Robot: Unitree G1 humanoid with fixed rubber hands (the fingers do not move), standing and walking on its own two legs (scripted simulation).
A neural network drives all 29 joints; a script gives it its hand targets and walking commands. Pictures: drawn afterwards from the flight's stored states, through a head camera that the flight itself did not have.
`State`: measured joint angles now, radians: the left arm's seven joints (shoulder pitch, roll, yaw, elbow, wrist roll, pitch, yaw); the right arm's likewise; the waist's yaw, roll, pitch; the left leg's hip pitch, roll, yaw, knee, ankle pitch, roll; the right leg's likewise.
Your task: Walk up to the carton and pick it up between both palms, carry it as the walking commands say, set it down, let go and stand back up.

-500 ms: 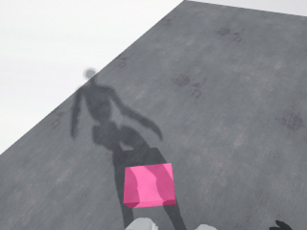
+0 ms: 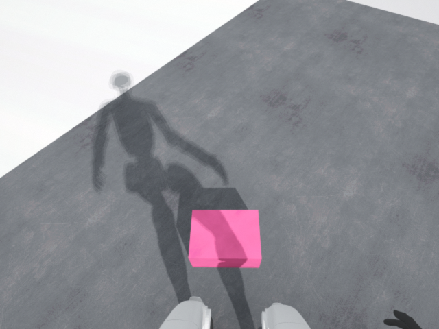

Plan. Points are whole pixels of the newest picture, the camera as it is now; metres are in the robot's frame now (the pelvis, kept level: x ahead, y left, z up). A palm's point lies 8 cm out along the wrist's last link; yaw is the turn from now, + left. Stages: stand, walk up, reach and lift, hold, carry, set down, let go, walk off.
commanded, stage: walk up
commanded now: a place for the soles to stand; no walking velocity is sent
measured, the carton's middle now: (225, 238) +0.50 +0.03 -0.66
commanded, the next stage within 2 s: none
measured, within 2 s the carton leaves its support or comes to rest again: neither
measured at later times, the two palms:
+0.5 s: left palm out of the picture +0.06 +0.35 -0.09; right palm out of the picture +0.11 -0.27 -0.10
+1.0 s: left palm out of the picture +0.06 +0.39 -0.09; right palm out of the picture +0.12 -0.23 -0.10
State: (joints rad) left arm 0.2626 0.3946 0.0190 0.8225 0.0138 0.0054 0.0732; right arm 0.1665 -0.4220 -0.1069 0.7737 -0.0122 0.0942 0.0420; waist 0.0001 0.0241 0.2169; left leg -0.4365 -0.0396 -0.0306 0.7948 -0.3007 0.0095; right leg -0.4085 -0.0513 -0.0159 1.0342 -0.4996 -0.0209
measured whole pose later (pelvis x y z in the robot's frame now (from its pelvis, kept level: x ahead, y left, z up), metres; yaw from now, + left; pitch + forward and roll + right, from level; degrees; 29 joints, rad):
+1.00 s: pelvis +0.00 +0.07 +0.00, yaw +3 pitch -2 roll -1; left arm 0.23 0.40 0.02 0.82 0.01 -0.03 0.03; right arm 0.17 -0.40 -0.06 0.84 -0.01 0.00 0.03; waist 0.00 0.02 0.16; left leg -0.38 -0.02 -0.01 0.83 -0.41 0.01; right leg -0.37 -0.11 -0.01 0.91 -0.46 0.00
